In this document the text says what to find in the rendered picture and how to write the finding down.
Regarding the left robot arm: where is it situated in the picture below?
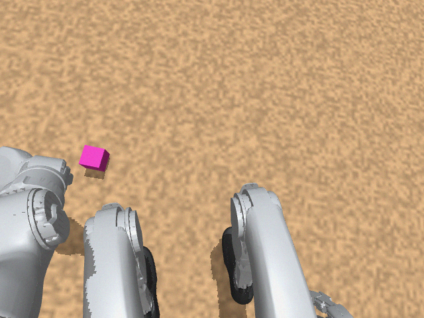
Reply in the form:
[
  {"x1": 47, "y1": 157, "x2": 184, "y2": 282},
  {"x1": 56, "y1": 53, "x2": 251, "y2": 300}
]
[{"x1": 0, "y1": 155, "x2": 71, "y2": 318}]

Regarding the left robot foot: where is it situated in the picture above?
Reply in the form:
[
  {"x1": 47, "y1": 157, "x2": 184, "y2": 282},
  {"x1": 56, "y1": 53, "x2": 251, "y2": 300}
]
[{"x1": 143, "y1": 246, "x2": 160, "y2": 318}]

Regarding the left robot hand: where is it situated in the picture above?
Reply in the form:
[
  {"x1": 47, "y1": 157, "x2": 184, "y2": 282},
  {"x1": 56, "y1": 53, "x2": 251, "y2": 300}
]
[{"x1": 0, "y1": 146, "x2": 74, "y2": 191}]

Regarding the right robot foot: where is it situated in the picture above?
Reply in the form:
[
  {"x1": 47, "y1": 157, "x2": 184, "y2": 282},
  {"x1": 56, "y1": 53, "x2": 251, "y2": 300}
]
[{"x1": 222, "y1": 227, "x2": 254, "y2": 305}]

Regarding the right robot hand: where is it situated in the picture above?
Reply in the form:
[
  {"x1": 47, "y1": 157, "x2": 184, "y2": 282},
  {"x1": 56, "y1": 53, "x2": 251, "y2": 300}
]
[{"x1": 309, "y1": 290, "x2": 354, "y2": 318}]

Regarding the cube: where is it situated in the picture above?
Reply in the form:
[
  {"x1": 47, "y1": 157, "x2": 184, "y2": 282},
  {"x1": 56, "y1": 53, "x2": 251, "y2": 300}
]
[{"x1": 79, "y1": 145, "x2": 110, "y2": 172}]

